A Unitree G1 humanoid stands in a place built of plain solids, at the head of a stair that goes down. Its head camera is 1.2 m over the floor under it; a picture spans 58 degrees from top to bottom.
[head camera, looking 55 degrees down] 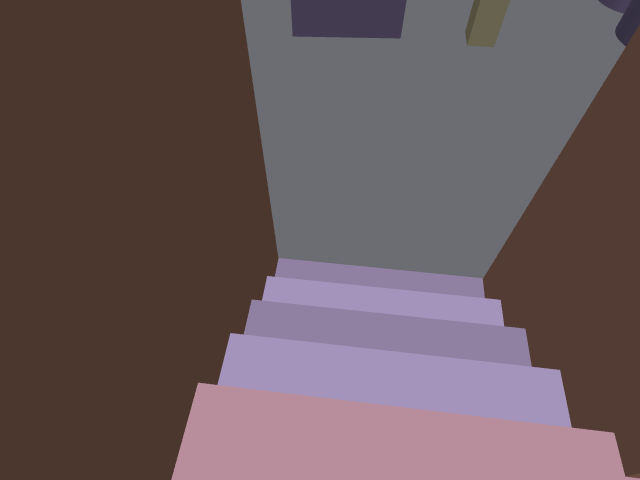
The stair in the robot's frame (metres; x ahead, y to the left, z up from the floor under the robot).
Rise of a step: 0.20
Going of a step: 0.23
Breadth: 1.10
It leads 7 degrees to the right of straight ahead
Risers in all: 5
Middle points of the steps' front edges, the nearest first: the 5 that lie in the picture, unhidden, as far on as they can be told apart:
0.30 -0.21 0.00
0.53 -0.24 -0.20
0.76 -0.27 -0.40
0.99 -0.29 -0.60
1.22 -0.32 -0.80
